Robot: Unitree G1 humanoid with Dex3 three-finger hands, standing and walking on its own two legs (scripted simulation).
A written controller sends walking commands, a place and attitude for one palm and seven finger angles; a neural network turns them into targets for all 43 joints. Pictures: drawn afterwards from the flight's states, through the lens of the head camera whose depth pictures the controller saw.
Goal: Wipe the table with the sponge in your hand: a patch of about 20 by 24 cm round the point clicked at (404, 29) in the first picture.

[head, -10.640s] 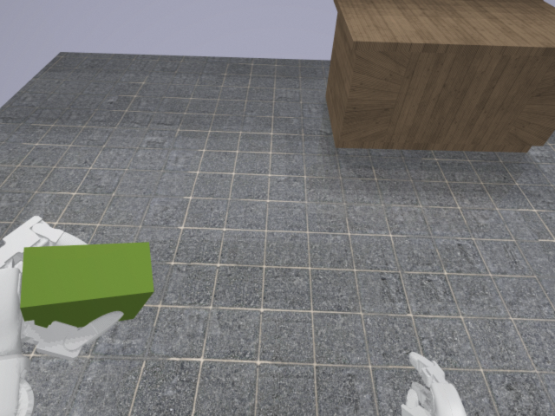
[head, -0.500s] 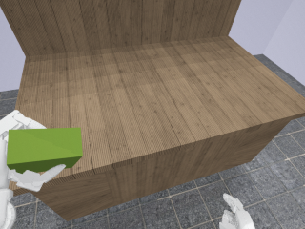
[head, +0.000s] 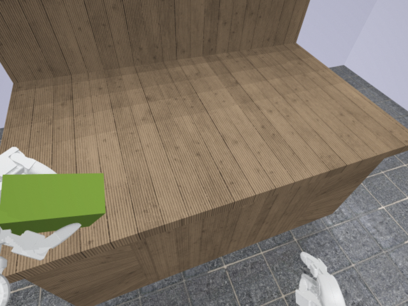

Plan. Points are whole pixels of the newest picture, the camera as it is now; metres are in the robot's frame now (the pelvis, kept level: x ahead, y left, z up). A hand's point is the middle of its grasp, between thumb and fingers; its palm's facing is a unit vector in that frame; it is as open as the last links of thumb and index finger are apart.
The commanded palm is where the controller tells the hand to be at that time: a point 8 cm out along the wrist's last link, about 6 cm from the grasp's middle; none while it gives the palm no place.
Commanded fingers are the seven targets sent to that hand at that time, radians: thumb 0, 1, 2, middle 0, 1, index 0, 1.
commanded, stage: shuffle to correct the standing spot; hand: left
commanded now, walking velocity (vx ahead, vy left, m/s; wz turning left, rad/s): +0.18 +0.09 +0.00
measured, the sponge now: (68, 204) +0.23 +0.22 +0.15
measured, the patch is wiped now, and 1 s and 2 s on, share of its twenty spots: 0.00 0.00 0.00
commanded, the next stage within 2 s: come to a stop and stand still in 0.48 s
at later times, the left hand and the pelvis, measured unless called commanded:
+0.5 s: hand (18, 199) +0.22 +0.27 +0.17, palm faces +0.41 -0.83 -0.39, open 9.9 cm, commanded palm +0.17 +0.30 +0.19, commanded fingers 0.00 0.10 1.30 -1.20 -1.60 -1.20 -1.60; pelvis +0.01 +0.02 +0.00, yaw +0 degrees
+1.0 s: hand (15, 183) +0.25 +0.29 +0.17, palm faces +0.38 -0.83 -0.42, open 9.9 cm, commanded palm +0.19 +0.32 +0.19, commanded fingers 0.00 0.10 1.30 -1.20 -1.60 -1.20 -1.60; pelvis +0.03 +0.04 +0.02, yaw +0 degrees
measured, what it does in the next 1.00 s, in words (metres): steps on the spot: right foot, then left foot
